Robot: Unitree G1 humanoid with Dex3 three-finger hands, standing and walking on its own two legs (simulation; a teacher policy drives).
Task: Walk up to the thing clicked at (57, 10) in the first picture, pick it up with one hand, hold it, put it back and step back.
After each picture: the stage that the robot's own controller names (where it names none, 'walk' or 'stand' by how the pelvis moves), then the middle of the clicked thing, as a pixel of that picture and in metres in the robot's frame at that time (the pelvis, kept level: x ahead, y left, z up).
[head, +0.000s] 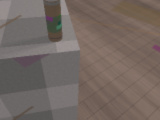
stand; (53, 15) +0.68 +0.13 +0.13
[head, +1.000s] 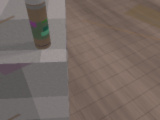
walk; (38, 19) +0.58 +0.20 +0.15
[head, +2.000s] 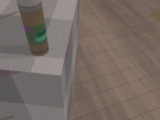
stand; (34, 22) +0.50 +0.18 +0.17
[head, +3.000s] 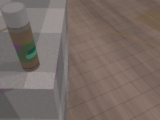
stand; (23, 41) +0.48 +0.21 +0.13
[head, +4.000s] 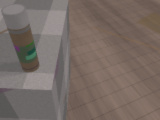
stand; (23, 42) +0.48 +0.22 +0.13
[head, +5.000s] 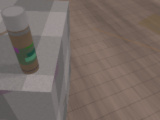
stand; (23, 44) +0.48 +0.22 +0.13
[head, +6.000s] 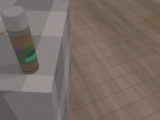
stand; (23, 44) +0.47 +0.22 +0.13
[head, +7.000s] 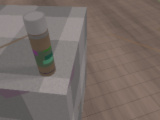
rise first; (41, 47) +0.47 +0.18 +0.13
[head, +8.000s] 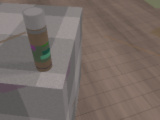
go down; (39, 42) +0.51 +0.17 +0.13
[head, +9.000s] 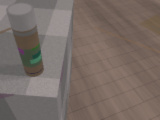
go down; (28, 44) +0.46 +0.17 +0.14
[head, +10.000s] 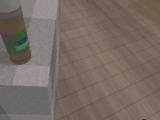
close in; (12, 28) +0.47 +0.18 +0.16
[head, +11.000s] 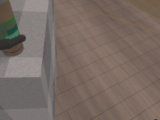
close; (1, 18) +0.50 +0.19 +0.18
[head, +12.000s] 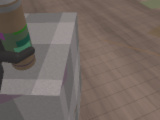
lift; (12, 27) +0.36 +0.17 +0.31
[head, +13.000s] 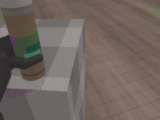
lift; (24, 35) +0.34 +0.16 +0.30
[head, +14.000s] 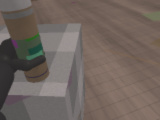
hold; (25, 37) +0.34 +0.15 +0.31
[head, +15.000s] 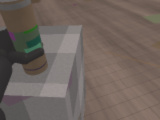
hold; (23, 29) +0.33 +0.15 +0.34
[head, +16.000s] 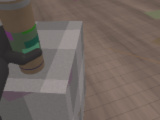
crouch; (20, 28) +0.32 +0.15 +0.34
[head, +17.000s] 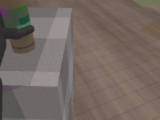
crouch; (14, 8) +0.43 +0.18 +0.31
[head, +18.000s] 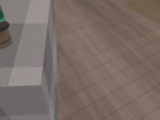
lower; out of the picture +0.51 +0.22 +0.23
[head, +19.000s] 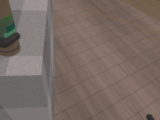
lower; out of the picture +0.51 +0.20 +0.18
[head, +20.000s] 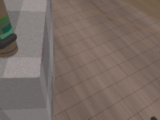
lower; out of the picture +0.50 +0.21 +0.18
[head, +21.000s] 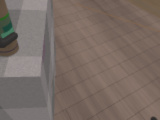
lower; out of the picture +0.50 +0.20 +0.18
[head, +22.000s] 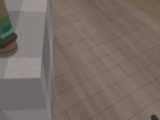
loosen; out of the picture +0.50 +0.20 +0.18
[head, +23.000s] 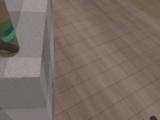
withdraw; out of the picture +0.50 +0.20 +0.18
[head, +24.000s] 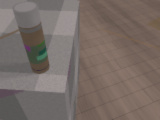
sink last; (34, 42) +0.47 +0.18 +0.16
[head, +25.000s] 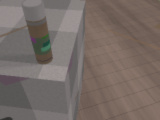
stand; (39, 34) +0.52 +0.20 +0.14
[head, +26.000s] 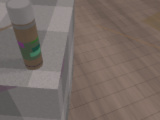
stand; (27, 38) +0.48 +0.20 +0.14
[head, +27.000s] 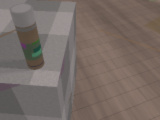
stand; (29, 40) +0.51 +0.20 +0.13
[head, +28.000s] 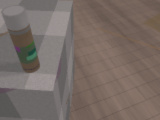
stand; (24, 43) +0.48 +0.22 +0.13
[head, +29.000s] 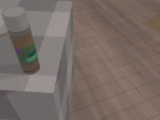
stand; (24, 44) +0.48 +0.22 +0.13
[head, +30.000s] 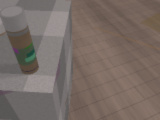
stand; (22, 44) +0.47 +0.22 +0.13
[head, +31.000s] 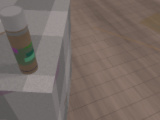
stand; (21, 44) +0.47 +0.22 +0.13
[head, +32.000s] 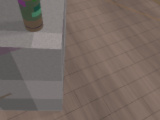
walk; out of the picture +0.59 +0.19 +0.14
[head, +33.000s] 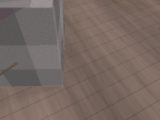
walk; out of the picture +0.85 +0.28 +0.16
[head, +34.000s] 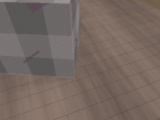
stand; out of the picture +1.12 +0.22 +0.15
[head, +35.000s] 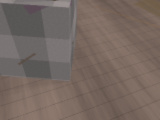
stand; out of the picture +1.09 +0.19 +0.13
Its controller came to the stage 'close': yes
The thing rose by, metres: 0.20
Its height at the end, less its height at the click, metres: +0.00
